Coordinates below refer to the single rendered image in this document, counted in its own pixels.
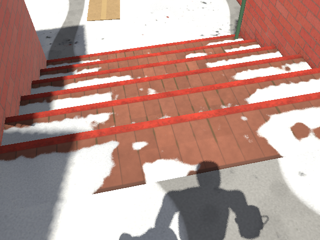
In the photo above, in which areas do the stairs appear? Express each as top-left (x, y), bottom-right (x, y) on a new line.
top-left (1, 34), bottom-right (320, 146)

